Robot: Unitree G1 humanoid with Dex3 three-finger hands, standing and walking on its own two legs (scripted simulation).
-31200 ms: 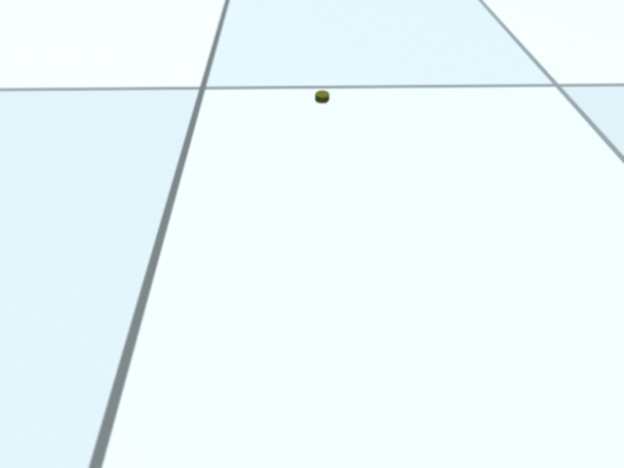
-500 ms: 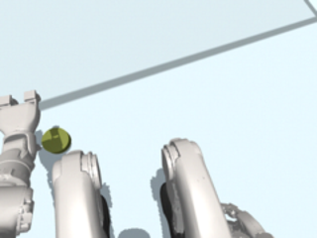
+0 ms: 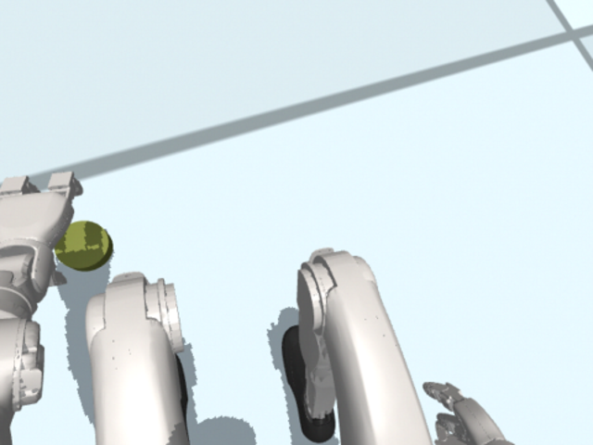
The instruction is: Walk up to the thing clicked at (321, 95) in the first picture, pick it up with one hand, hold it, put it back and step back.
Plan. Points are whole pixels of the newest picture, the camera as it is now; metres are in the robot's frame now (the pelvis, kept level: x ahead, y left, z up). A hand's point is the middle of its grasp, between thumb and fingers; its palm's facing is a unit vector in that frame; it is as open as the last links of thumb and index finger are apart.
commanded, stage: home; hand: left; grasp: from above
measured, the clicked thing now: (84, 246) +0.43 +0.27 -0.31
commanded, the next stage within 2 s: none
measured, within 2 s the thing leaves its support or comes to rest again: neither
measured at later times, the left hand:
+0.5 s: hand out of the picture +0.35 +0.28 -0.02, palm faces -0.34 -0.42 -0.84, open 10.4 cm
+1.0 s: hand out of the picture +0.24 +0.23 +0.21, palm faces +0.04 -0.92 -0.38, open 7.4 cm
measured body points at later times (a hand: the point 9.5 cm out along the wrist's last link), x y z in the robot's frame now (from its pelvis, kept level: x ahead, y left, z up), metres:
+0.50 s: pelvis +0.01 +0.01 +0.11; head +0.19 +0.04 +0.52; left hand +0.37 +0.30 +0.03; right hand +0.16 -0.25 -0.02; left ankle +0.10 +0.14 -0.29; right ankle +0.11 -0.12 -0.29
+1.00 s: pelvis +0.04 +0.01 +0.29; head +0.14 +0.04 +0.73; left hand +0.24 +0.28 +0.23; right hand +0.27 -0.19 +0.21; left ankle +0.09 +0.14 -0.29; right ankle +0.11 -0.12 -0.29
